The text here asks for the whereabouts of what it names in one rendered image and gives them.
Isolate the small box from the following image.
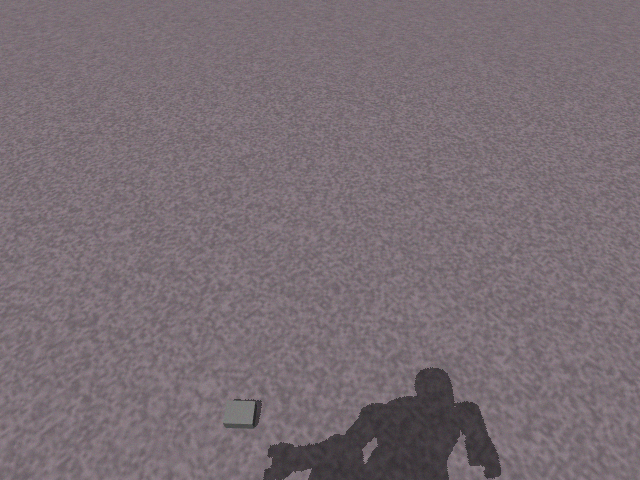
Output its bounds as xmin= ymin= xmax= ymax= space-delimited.
xmin=223 ymin=400 xmax=257 ymax=429

